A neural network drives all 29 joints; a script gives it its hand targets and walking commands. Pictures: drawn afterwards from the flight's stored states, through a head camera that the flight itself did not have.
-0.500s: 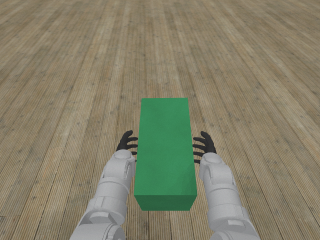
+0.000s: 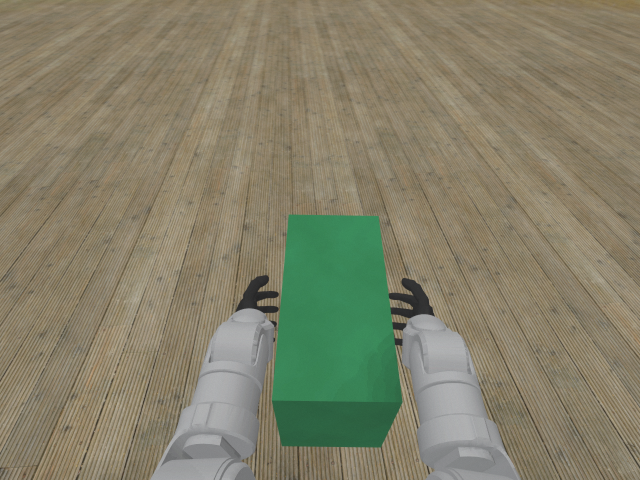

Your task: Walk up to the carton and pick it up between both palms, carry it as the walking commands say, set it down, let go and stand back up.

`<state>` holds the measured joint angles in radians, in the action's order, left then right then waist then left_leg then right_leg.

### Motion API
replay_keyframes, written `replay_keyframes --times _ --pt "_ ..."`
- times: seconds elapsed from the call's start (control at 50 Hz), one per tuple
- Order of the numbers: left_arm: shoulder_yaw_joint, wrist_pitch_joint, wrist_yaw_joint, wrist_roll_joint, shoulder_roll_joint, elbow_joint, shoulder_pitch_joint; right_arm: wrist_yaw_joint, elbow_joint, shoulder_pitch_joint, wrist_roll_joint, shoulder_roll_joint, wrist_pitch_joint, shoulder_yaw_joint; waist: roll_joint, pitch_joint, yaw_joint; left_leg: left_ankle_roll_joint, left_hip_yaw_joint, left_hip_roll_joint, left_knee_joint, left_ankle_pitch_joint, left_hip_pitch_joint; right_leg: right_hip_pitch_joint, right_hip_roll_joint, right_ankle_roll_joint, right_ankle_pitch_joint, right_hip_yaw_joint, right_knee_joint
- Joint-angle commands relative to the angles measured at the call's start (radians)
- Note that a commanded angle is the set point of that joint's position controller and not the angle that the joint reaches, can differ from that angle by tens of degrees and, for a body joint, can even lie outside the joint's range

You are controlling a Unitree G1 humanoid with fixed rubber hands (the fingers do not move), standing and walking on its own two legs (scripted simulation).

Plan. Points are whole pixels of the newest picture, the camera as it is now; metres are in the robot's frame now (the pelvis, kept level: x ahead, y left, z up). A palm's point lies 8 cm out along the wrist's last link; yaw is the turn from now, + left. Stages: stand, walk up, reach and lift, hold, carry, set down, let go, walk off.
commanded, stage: reach and lift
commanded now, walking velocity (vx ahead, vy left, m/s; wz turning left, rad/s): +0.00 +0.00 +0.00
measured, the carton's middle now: (332, 325) +0.36 -0.02 -0.01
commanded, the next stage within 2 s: hold in 0.86 s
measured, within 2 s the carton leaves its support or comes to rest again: neither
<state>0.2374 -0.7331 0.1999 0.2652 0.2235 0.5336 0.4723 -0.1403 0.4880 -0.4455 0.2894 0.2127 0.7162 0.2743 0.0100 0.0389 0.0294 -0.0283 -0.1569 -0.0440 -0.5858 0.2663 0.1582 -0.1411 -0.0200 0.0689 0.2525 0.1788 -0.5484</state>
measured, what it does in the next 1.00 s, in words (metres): stands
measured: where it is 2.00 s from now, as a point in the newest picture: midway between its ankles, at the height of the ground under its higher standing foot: outside the picture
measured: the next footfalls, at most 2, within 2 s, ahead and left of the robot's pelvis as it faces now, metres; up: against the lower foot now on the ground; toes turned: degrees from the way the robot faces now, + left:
right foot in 1.62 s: +0.11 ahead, -0.08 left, +0.00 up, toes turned -12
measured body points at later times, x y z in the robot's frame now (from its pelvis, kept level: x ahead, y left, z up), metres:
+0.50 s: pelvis -0.02 +0.00 -0.01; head -0.08 +0.00 +0.44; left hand +0.32 +0.11 +0.05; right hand +0.31 -0.12 +0.05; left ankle +0.05 +0.13 -0.73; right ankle +0.05 -0.16 -0.73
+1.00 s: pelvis -0.02 +0.00 +0.00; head -0.07 +0.00 +0.44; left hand +0.30 +0.11 +0.03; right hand +0.31 -0.12 +0.04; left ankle +0.05 +0.13 -0.73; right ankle +0.05 -0.16 -0.73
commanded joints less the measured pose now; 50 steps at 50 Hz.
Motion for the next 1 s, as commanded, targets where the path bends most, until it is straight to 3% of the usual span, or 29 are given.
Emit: replay_keyframes --times 0.0,0.02,0.06,0.08,0.16,0.2,0.22,0.26,0.28,0.3,0.42,0.46,0.52,0.54,0.56,0.62,0.64,0.66,0.68,0.7,0.72,0.74,0.76,0.78,0.8,0.82,0.84,0.86,0.98 --pt "-0.546 0.086 -0.329 -0.301 1.114 -0.134 0.782 0.287 -0.045 -0.727 -0.318 1.154 -0.047 -0.546 0.002 -0.462 -0.015 -0.012 0.100 -0.062 0.130 -0.144 -0.094 0.071 -0.093 -0.022 -0.174 -0.127 0.094" --pt "-0.485 0.084 -0.331 -0.290 1.107 -0.045 0.719 0.284 -0.031 -0.740 -0.320 1.143 -0.046 -0.555 -0.066 -0.405 -0.023 0.002 0.086 -0.060 0.130 -0.114 -0.057 0.074 -0.088 -0.019 -0.144 -0.122 0.095" --pt "-0.516 0.105 -0.330 -0.312 1.114 -0.109 0.877 0.283 0.004 -0.732 -0.309 1.172 -0.054 -0.535 -0.030 -0.425 0.001 0.005 0.093 -0.054 0.134 -0.046 -0.063 0.075 -0.081 -0.028 -0.101 -0.115 0.092" --pt "-0.505 0.103 -0.337 -0.309 1.112 -0.100 0.829 0.276 -0.066 -0.785 -0.338 1.186 -0.059 -0.593 -0.062 -0.432 -0.030 0.015 0.102 -0.071 0.121 -0.062 -0.030 0.097 -0.088 -0.012 -0.105 -0.133 0.090" --pt "-0.500 0.106 -0.340 -0.284 1.120 -0.056 0.840 0.278 0.006 -0.753 -0.323 1.182 -0.067 -0.537 0.015 -0.477 -0.022 -0.006 0.107 -0.062 0.121 -0.075 -0.036 0.096 -0.094 -0.024 -0.143 -0.125 0.078" --pt "-0.447 0.107 -0.347 -0.271 1.129 0.016 0.789 0.268 -0.066 -0.843 -0.334 1.183 -0.073 -0.568 -0.093 -0.505 -0.041 0.020 0.101 -0.066 0.121 -0.065 -0.034 0.102 -0.098 -0.004 -0.104 -0.134 0.090" --pt "-0.425 0.106 -0.349 -0.259 1.137 0.054 0.799 0.266 -0.045 -0.867 -0.338 1.171 -0.077 -0.552 -0.032 -0.461 -0.056 0.021 0.106 -0.066 0.123 -0.025 -0.012 0.069 -0.085 -0.009 -0.059 -0.124 0.097" --pt "-0.469 0.118 -0.350 -0.301 1.173 -0.005 0.941 0.270 0.043 -0.809 -0.306 1.181 -0.073 -0.500 -0.026 -0.457 0.025 0.010 0.084 -0.050 0.110 -0.002 -0.034 0.026 -0.088 -0.027 -0.038 -0.126 0.081" --pt "-0.428 0.125 -0.348 -0.274 1.120 0.023 0.934 0.271 0.083 -0.855 -0.308 1.170 -0.078 -0.462 -0.009 -0.395 -0.017 0.014 0.100 -0.054 0.126 0.084 0.026 0.009 -0.079 -0.021 0.035 -0.123 0.095" --pt "-0.443 0.123 -0.350 -0.278 1.132 0.032 0.945 0.273 0.084 -0.834 -0.309 1.176 -0.094 -0.452 0.048 -0.408 -0.001 -0.002 0.111 -0.051 0.130 0.091 0.004 -0.010 -0.086 -0.032 0.040 -0.133 0.087" --pt "-0.385 0.134 -0.342 -0.281 1.151 0.074 0.991 0.278 0.128 -0.896 -0.298 1.179 -0.080 -0.432 -0.024 -0.476 -0.014 0.016 0.090 -0.045 0.134 0.106 0.012 0.019 -0.097 -0.026 0.058 -0.142 0.081" --pt "-0.370 0.122 -0.343 -0.258 1.164 0.123 0.904 0.275 0.041 -0.988 -0.321 1.159 -0.101 -0.443 -0.010 -0.499 -0.016 0.015 0.099 -0.042 0.132 0.075 -0.038 0.012 -0.094 -0.029 0.044 -0.132 0.082" --pt "-0.318 0.104 -0.346 -0.243 1.152 0.165 0.888 0.271 0.132 -0.884 -0.275 1.106 -0.074 -0.355 0.026 -0.353 -0.011 0.011 0.103 -0.039 0.141 0.092 0.026 -0.013 -0.088 -0.034 0.056 -0.140 0.082" --pt "-0.335 0.126 -0.341 -0.264 1.147 0.126 0.966 0.275 0.173 -0.866 -0.267 1.125 -0.084 -0.349 -0.005 -0.433 0.033 0.007 0.098 -0.045 0.132 0.095 0.006 0.020 -0.093 -0.034 0.049 -0.138 0.092" --pt "-0.325 0.133 -0.343 -0.238 1.129 0.113 0.946 0.279 0.123 -0.927 -0.293 1.165 -0.089 -0.402 0.015 -0.428 -0.043 0.012 0.110 -0.053 0.136 0.091 0.004 0.010 -0.093 -0.024 0.048 -0.136 0.087" --pt "-0.410 0.130 -0.333 -0.296 1.159 0.013 0.918 0.272 0.072 -0.847 -0.327 1.214 -0.081 -0.457 -0.032 -0.510 -0.022 0.013 0.098 -0.052 0.113 -0.079 -0.045 0.075 -0.092 -0.023 -0.101 -0.125 0.087" --pt "-0.397 0.123 -0.330 -0.277 1.160 -0.004 0.877 0.273 0.012 -0.861 -0.331 1.204 -0.082 -0.467 0.010 -0.522 -0.052 0.013 0.101 -0.055 0.124 -0.118 -0.074 0.066 -0.098 -0.027 -0.138 -0.124 0.084" --pt "-0.425 0.111 -0.337 -0.285 1.165 0.013 0.883 0.266 0.053 -0.769 -0.290 1.184 -0.073 -0.453 0.009 -0.487 -0.008 0.007 0.102 -0.065 0.115 -0.072 -0.038 0.087 -0.093 -0.027 -0.114 -0.125 0.096" --pt "-0.418 0.106 -0.336 -0.269 1.153 0.007 0.874 0.270 0.030 -0.817 -0.313 1.190 -0.079 -0.474 0.051 -0.485 -0.034 0.002 0.117 -0.064 0.125 -0.030 0.002 0.108 -0.090 -0.029 -0.086 -0.126 0.093" --pt "-0.390 0.106 -0.341 -0.254 1.128 0.066 0.807 0.269 0.025 -0.826 -0.310 1.171 -0.073 -0.491 -0.055 -0.396 -0.046 0.018 0.108 -0.059 0.134 -0.009 -0.032 0.023 -0.084 -0.016 -0.029 -0.123 0.111" --pt "-0.397 0.106 -0.339 -0.248 1.121 0.016 0.807 0.274 0.026 -0.809 -0.315 1.203 -0.068 -0.486 0.004 -0.415 -0.062 0.018 0.116 -0.066 0.145 -0.017 -0.033 0.042 -0.084 -0.020 -0.046 -0.122 0.110" --pt "-0.413 0.095 -0.341 -0.264 1.124 0.010 0.815 0.271 0.077 -0.729 -0.293 1.186 -0.055 -0.460 -0.046 -0.359 -0.005 0.018 0.098 -0.055 0.152 -0.050 -0.018 0.044 -0.092 -0.022 -0.079 -0.131 0.114" --pt "-0.395 0.088 -0.347 -0.250 1.153 0.057 0.757 0.271 -0.013 -0.824 -0.306 1.158 -0.072 -0.479 -0.003 -0.371 -0.029 0.008 0.101 -0.057 0.148 -0.014 -0.026 0.030 -0.088 -0.025 -0.031 -0.125 0.114" --pt "-0.438 0.107 -0.351 -0.287 1.145 0.003 0.832 0.277 0.021 -0.797 -0.294 1.178 -0.070 -0.476 -0.050 -0.371 0.004 0.013 0.104 -0.057 0.137 0.015 -0.035 -0.002 -0.088 -0.025 0.016 -0.128 0.120" --pt "-0.399 0.100 -0.347 -0.261 1.121 0.006 0.810 0.283 0.053 -0.755 -0.301 1.166 -0.065 -0.459 0.012 -0.329 -0.043 0.009 0.114 -0.061 0.149 0.008 0.004 0.011 -0.085 -0.030 -0.020 -0.126 0.111" --pt "-0.458 0.100 -0.354 -0.280 1.159 -0.027 0.804 0.275 -0.015 -0.788 -0.315 1.176 -0.073 -0.501 -0.021 -0.424 -0.008 0.005 0.102 -0.069 0.127 -0.067 -0.050 0.040 -0.094 -0.022 -0.073 -0.132 0.107" --pt "-0.452 0.102 -0.349 -0.278 1.162 -0.030 0.776 0.271 -0.058 -0.821 -0.323 1.205 -0.074 -0.540 -0.007 -0.442 -0.040 0.013 0.100 -0.068 0.123 -0.033 -0.022 0.091 -0.084 -0.018 -0.051 -0.128 0.101" --pt "-0.477 0.111 -0.348 -0.298 1.164 -0.033 0.816 0.270 -0.022 -0.776 -0.311 1.198 -0.072 -0.528 -0.056 -0.432 0.005 0.008 0.096 -0.064 0.124 -0.022 -0.033 0.062 -0.086 -0.023 -0.045 -0.125 0.106" --pt "-0.495 0.112 -0.356 -0.304 1.138 -0.081 0.877 0.278 0.009 -0.772 -0.323 1.194 -0.073 -0.513 0.006 -0.385 0.001 0.007 0.110 -0.067 0.112 0.059 -0.007 0.006 -0.066 -0.038 0.065 -0.091 0.113"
